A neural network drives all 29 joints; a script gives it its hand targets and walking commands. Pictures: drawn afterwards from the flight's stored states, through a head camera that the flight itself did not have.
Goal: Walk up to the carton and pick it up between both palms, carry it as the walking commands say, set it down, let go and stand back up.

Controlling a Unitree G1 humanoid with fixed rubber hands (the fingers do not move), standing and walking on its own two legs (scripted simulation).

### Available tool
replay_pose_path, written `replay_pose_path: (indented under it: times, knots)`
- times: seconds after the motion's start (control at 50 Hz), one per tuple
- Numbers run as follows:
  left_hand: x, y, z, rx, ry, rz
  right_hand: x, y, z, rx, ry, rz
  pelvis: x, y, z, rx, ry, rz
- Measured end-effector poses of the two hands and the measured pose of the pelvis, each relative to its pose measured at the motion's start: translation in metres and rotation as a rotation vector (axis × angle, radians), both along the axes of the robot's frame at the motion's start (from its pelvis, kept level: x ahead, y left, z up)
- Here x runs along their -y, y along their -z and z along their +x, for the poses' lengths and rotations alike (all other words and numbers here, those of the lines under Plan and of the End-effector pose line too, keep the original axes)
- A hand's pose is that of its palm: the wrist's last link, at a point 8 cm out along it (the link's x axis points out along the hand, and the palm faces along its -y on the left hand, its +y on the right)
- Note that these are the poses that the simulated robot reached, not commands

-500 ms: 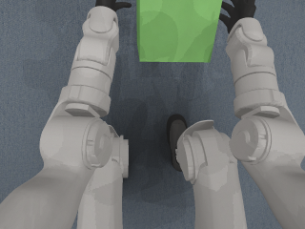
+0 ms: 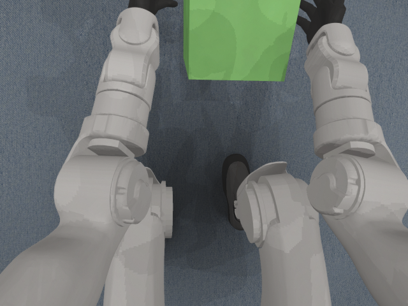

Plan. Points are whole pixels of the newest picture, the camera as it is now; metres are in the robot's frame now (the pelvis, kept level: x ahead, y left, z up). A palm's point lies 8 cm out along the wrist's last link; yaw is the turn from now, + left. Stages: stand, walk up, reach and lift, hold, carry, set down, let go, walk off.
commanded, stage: set down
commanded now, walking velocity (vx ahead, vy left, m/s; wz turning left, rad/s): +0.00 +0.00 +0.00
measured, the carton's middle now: (228, 26) +0.55 -0.09 -0.26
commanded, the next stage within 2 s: none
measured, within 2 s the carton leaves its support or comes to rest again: rests again in 0.72 s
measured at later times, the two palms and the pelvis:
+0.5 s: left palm (126, 46) +0.51 +0.09 -0.21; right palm (310, 50) +0.49 -0.21 -0.18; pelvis +0.00 +0.00 +0.00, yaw +0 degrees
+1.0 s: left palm (121, 15) +0.54 +0.08 -0.16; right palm (333, 57) +0.47 -0.24 -0.16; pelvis -0.02 +0.00 +0.00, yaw -2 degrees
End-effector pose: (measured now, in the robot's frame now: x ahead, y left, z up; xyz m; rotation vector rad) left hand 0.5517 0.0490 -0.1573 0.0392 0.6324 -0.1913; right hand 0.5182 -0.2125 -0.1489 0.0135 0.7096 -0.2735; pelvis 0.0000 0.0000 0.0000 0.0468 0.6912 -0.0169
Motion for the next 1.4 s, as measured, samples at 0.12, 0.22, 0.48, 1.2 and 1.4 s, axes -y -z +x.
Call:
replay_pose_path:
  times: [0.12,0.22,0.48,1.2,1.4]
  knots:
    - [0.000,0.001,0.000,0.003,0.000,-0.002,0.000,0.001,0.000,0.004,0.000,-0.002,0.000,0.001,0.001,0.000,0.000,-0.001]
    - [0.000,0.002,-0.001,0.013,-0.002,-0.006,0.000,0.001,0.000,0.012,-0.001,-0.004,0.000,0.001,0.001,0.000,0.000,-0.004]
    - [-0.030,0.049,-0.039,-0.145,-0.047,0.088,-0.001,0.028,-0.024,-0.087,0.002,-0.011,0.002,0.001,0.001,-0.002,0.001,-0.008]
    - [-0.033,-0.073,-0.006,0.040,-0.048,0.141,0.019,-0.057,-0.044,0.071,0.053,0.016,-0.003,-0.032,-0.028,0.259,-0.001,-0.044]
    - [-0.047,-0.113,-0.011,0.009,-0.076,0.106,0.010,-0.114,-0.043,0.062,0.036,-0.046,-0.011,-0.082,-0.028,0.250,-0.010,-0.073]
